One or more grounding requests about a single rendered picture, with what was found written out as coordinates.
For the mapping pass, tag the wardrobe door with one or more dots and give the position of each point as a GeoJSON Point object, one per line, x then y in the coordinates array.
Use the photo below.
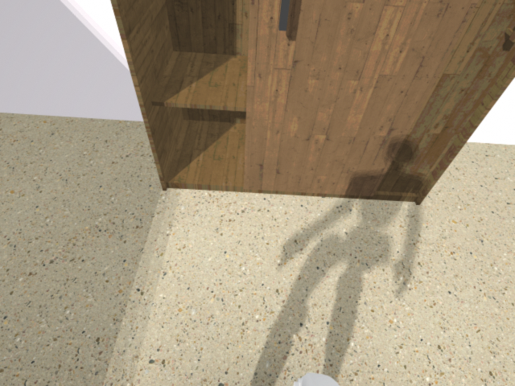
{"type": "Point", "coordinates": [331, 99]}
{"type": "Point", "coordinates": [477, 60]}

